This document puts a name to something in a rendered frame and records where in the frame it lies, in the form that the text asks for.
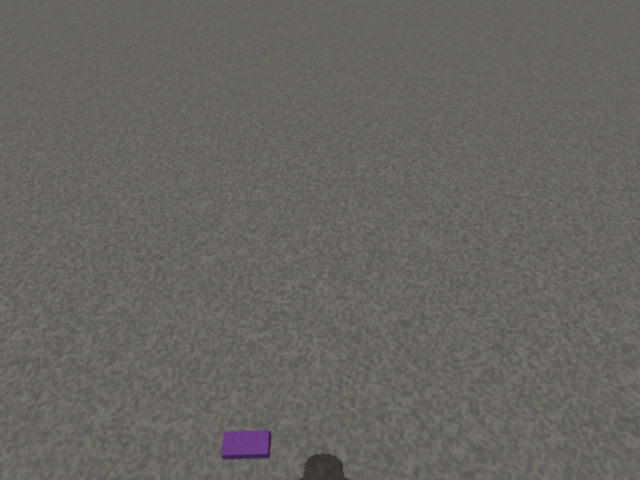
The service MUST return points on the small box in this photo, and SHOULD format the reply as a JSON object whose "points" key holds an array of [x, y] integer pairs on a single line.
{"points": [[246, 444]]}

